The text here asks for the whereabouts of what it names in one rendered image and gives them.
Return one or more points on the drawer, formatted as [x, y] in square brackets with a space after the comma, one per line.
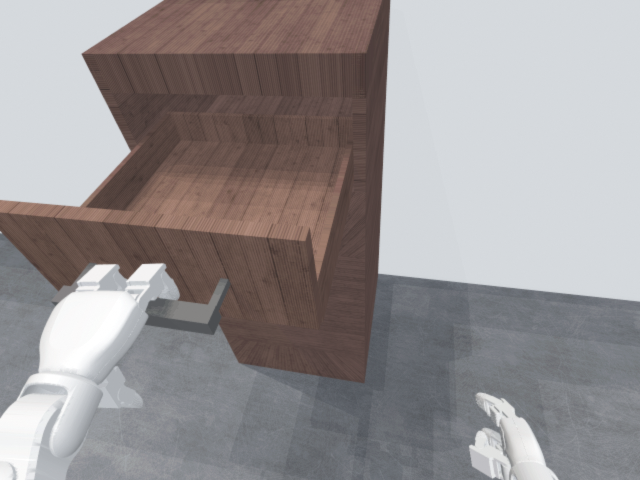
[261, 200]

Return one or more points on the cabinet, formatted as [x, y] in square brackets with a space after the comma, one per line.
[275, 57]

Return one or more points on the robot left hand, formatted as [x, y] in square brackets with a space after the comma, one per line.
[91, 329]

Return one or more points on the robot right hand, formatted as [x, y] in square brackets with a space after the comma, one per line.
[495, 454]

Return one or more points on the handle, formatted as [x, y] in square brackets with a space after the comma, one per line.
[173, 314]

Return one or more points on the robot left forearm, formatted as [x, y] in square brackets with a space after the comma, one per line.
[44, 429]

